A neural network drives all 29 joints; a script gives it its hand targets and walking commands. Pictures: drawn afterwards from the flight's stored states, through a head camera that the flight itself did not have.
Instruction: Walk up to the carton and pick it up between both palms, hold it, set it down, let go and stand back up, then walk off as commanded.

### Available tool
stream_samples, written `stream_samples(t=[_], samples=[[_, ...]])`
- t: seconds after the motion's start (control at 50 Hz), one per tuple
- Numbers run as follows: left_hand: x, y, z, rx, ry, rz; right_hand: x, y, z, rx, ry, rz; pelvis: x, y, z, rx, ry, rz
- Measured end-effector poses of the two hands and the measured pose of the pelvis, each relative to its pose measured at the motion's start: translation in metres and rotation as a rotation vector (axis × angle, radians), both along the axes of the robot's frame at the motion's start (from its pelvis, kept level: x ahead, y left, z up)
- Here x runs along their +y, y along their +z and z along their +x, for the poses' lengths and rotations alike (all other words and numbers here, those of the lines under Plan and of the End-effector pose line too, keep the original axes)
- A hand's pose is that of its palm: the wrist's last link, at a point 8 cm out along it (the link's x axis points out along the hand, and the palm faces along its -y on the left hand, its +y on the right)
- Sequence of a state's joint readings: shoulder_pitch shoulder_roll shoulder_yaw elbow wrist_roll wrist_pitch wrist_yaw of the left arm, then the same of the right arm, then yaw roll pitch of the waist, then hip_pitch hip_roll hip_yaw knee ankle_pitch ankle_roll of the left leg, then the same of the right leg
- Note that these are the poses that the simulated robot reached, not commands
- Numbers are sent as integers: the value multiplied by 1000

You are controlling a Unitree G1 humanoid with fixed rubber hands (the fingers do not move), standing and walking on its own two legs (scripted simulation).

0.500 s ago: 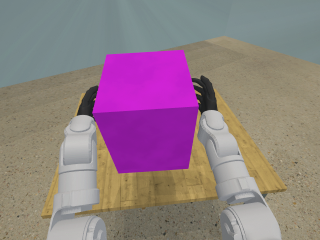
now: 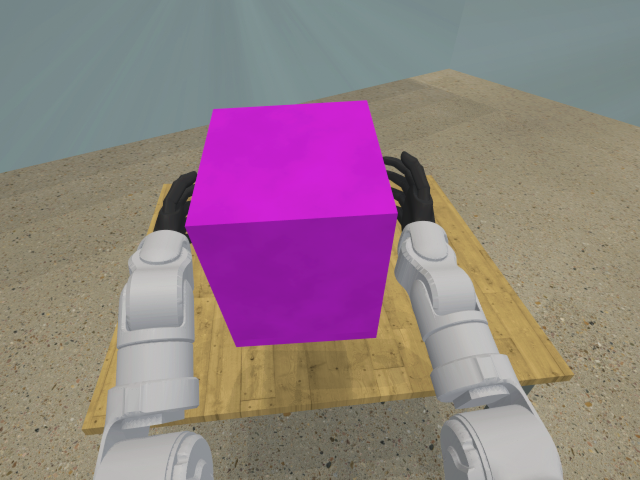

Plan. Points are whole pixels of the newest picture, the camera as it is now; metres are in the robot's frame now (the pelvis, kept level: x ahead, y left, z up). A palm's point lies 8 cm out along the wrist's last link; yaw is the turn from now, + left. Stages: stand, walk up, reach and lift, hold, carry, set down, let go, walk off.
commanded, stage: hold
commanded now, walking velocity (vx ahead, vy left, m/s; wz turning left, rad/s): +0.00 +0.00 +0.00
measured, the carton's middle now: (298, 229) +0.41 +0.00 +0.16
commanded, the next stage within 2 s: set down in 0.18 s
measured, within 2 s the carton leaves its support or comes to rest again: neither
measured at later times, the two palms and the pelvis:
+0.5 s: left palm (174, 225) +0.37 +0.14 +0.20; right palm (417, 205) +0.37 -0.15 +0.22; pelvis +0.01 +0.00 +0.00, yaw +0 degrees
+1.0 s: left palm (184, 270) +0.37 +0.15 +0.13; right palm (401, 239) +0.39 -0.14 +0.16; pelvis +0.02 +0.00 +0.00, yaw +0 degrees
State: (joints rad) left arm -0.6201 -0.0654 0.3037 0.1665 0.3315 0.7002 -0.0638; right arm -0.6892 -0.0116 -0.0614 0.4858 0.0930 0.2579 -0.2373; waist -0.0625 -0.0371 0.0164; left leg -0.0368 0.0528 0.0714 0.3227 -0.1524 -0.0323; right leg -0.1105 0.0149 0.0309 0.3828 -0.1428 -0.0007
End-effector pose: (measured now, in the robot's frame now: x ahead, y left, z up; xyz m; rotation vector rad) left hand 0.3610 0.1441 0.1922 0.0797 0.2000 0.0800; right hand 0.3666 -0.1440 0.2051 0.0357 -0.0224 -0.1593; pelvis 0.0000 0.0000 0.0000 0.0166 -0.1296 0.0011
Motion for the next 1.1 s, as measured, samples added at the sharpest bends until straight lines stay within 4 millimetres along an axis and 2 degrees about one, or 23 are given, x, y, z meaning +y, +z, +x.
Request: stream_samples(t=[0.3, 0.5, 0.58, 0.72, 0.78, 0.9, 1.1], samples=[[0, 2, -1, -7, 0, 0, 0, 2, -1, -9, 0, 1, 0, 0, -1, -1, 0, 0], [-1, 10, 6, -81, -11, 6, -2, 16, 5, -124, 4, -1, 0, 0, 6, 9, 1, 0], [-2, -4, 11, -66, -16, 8, -2, 8, 10, -149, 13, -15, 0, 1, 8, 10, 1, 1], [-1, -48, 15, 6, -10, 2, -1, -31, 19, -111, 34, -19, -1, 1, 14, 18, 2, 1], [-1, -60, 15, 14, -7, -3, 0, -42, 20, -104, 36, -24, 0, 1, 18, 24, 3, 1], [2, -66, 14, -2, 0, -3, 2, -45, 20, -122, 42, -30, 1, 1, 23, 31, 3, -1], [0, -71, 11, 10, 7, -6, 1, -54, 19, -110, 42, -26, 0, 1, 21, 29, 3, 0]])
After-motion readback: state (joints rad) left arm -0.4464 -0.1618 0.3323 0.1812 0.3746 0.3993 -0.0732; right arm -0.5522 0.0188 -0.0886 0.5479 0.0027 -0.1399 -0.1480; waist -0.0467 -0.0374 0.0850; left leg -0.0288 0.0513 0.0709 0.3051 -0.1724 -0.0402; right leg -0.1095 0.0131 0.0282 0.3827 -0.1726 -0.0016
